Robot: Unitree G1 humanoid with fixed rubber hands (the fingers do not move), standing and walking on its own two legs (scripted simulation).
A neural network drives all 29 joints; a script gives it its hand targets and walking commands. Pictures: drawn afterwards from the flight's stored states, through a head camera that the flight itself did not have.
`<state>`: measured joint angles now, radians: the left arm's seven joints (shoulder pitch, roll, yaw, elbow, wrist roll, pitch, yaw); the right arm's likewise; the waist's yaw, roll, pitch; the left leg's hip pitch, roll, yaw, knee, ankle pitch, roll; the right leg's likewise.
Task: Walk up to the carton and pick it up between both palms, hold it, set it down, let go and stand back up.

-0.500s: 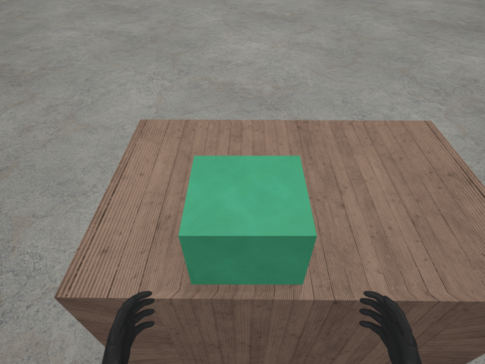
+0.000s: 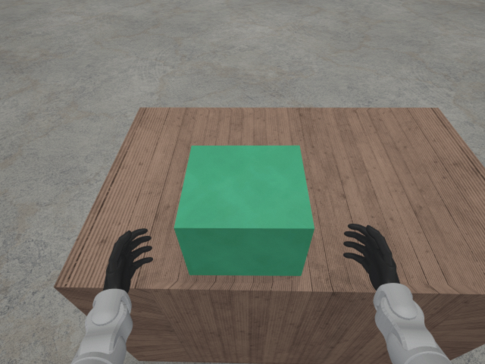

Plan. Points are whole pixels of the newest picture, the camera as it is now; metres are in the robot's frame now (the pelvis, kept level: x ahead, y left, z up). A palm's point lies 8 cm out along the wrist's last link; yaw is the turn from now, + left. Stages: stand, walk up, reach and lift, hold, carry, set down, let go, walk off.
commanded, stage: reach and lift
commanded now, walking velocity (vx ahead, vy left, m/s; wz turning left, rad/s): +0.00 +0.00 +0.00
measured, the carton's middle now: (245, 209) +0.46 +0.04 -0.03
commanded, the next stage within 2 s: none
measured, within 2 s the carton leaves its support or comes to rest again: neither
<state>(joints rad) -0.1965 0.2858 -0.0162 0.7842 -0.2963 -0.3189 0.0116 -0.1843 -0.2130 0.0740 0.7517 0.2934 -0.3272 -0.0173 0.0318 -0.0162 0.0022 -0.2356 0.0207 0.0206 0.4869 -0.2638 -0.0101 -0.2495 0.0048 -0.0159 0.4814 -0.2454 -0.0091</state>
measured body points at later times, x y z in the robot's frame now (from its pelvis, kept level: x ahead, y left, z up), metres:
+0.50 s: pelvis +0.00 +0.00 +0.00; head +0.03 +0.01 +0.45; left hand +0.37 +0.25 +0.05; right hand +0.37 -0.20 +0.04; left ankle -0.01 +0.12 -0.74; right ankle +0.00 -0.11 -0.74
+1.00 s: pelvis +0.00 +0.00 -0.01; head +0.06 +0.01 +0.44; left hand +0.44 +0.25 +0.08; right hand +0.45 -0.19 +0.08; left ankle -0.01 +0.12 -0.74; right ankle +0.00 -0.11 -0.74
